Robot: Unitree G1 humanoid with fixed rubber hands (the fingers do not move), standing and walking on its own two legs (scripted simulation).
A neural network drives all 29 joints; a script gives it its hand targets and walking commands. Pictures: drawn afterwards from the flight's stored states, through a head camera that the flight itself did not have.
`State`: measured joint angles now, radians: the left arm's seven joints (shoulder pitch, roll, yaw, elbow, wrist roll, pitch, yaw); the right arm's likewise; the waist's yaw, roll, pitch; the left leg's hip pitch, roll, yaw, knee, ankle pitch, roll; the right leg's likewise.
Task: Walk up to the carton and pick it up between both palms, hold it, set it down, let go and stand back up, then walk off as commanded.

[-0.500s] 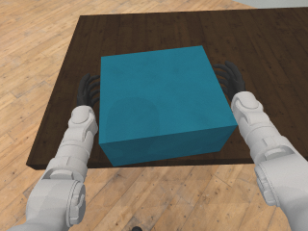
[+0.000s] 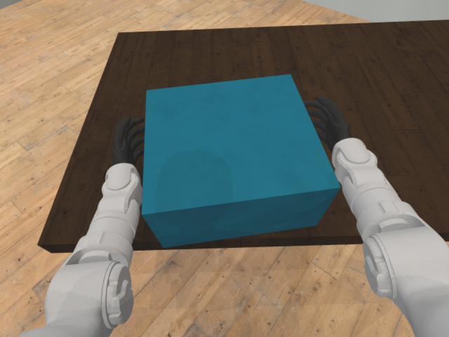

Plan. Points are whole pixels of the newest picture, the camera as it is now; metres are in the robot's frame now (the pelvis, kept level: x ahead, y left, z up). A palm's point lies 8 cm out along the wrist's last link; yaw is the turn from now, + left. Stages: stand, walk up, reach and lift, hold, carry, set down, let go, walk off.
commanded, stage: reach and lift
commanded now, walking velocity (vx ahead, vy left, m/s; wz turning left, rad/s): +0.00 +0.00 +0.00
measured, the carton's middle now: (229, 156) +0.44 +0.04 +0.04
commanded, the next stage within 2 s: none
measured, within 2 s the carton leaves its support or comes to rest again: leaves its support in 0.88 s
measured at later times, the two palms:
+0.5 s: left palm (119, 167) +0.39 +0.23 +0.07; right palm (336, 141) +0.45 -0.15 +0.09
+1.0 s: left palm (113, 165) +0.38 +0.24 +0.09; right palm (337, 142) +0.44 -0.14 +0.11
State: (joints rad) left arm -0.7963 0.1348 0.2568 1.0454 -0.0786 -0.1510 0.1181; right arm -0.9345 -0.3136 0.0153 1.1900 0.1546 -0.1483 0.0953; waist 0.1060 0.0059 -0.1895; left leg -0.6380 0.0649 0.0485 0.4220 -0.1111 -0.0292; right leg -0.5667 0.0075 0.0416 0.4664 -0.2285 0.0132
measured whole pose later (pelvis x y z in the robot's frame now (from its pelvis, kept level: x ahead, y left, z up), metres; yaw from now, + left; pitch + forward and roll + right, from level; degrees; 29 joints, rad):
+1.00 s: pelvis -0.02 +0.00 +0.00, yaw +0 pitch +17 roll +0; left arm -0.80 0.19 0.09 1.08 -0.18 -0.15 0.16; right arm -0.88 -0.28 0.00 1.11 0.10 -0.11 0.03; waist 0.11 -0.01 -0.21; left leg -0.62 0.06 0.05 0.41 -0.08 -0.03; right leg -0.55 0.01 0.04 0.47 -0.20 0.01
